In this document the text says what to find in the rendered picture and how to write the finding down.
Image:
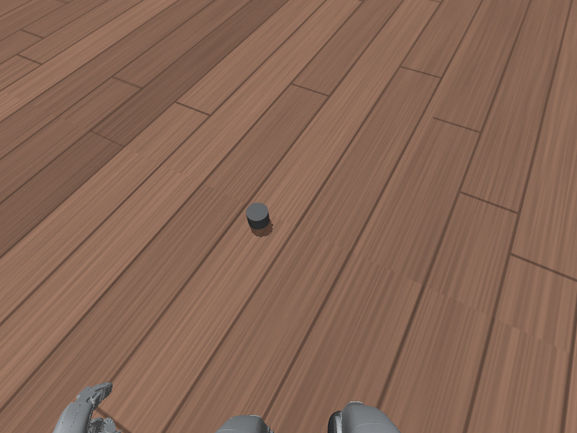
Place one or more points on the tin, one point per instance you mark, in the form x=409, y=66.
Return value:
x=257, y=215

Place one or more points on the left robot hand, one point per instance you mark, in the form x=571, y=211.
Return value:
x=76, y=418

